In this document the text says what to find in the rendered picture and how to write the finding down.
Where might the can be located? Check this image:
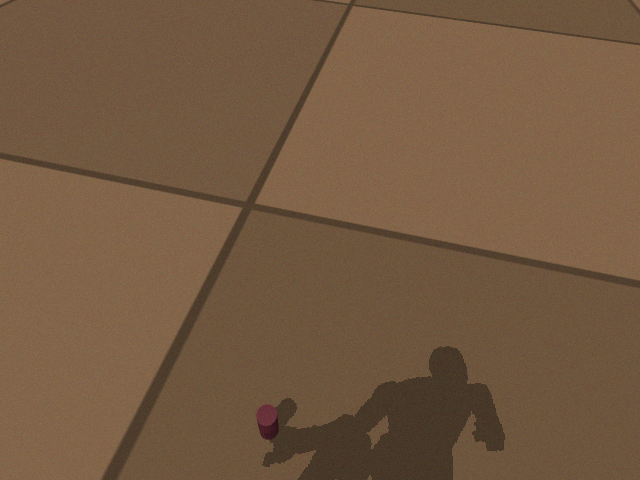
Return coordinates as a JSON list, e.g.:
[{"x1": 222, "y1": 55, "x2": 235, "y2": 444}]
[{"x1": 256, "y1": 404, "x2": 279, "y2": 440}]

